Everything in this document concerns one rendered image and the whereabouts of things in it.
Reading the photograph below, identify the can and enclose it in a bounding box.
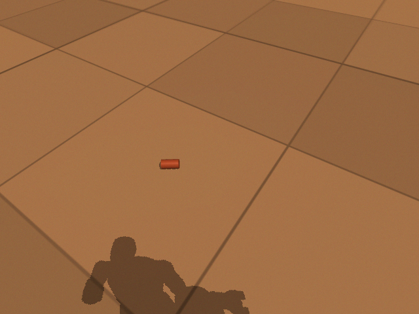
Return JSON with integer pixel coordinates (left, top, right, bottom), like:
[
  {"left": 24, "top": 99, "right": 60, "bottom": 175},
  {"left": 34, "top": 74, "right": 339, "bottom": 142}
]
[{"left": 160, "top": 159, "right": 179, "bottom": 169}]

